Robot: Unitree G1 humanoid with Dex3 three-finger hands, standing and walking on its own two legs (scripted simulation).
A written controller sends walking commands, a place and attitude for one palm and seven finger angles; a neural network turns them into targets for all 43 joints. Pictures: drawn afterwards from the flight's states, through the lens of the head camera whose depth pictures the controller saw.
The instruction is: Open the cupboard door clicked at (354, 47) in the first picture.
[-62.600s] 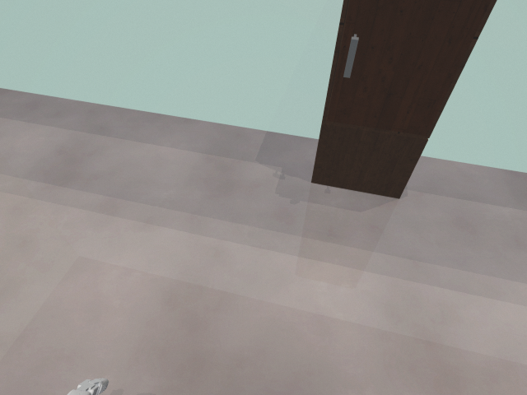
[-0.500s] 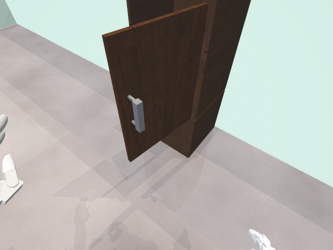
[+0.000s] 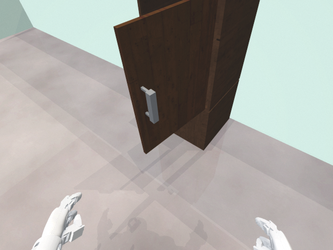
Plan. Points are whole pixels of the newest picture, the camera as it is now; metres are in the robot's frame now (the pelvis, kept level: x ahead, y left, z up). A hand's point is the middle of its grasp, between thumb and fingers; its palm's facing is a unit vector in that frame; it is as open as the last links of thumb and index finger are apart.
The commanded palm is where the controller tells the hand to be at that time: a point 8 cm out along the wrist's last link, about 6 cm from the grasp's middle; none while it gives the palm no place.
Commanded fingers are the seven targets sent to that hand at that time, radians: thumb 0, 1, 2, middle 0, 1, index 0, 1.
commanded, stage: let the arm hang, fingers relaxed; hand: left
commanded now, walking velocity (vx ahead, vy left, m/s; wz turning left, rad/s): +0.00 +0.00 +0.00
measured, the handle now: (149, 104) +0.60 +0.10 -0.02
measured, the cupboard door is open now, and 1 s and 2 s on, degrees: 81 81 81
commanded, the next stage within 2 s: look to check the result in 0.92 s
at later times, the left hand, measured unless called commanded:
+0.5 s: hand out of the picture -0.06 +0.21 -0.15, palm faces +0.02 -0.97 -0.26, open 7.4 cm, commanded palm none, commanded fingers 0.00 0.90 0.90 -0.20 -0.30 -0.20 -0.30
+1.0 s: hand out of the picture +0.04 +0.18 -0.15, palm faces +0.00 -0.97 -0.23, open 7.4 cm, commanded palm none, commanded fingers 0.00 0.90 0.90 -0.20 -0.30 -0.20 -0.30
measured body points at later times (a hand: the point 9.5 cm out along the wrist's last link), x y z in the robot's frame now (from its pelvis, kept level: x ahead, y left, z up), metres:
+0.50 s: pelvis -0.01 +0.00 +0.02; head +0.00 +0.00 +0.47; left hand -0.06 +0.26 -0.13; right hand -0.01 -0.23 -0.15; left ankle +0.05 +0.10 -0.72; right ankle -0.01 -0.12 -0.72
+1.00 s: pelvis +0.00 -0.01 +0.02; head +0.01 -0.02 +0.47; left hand +0.04 +0.23 -0.13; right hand +0.02 -0.25 -0.14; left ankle +0.05 +0.10 -0.72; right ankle -0.01 -0.12 -0.72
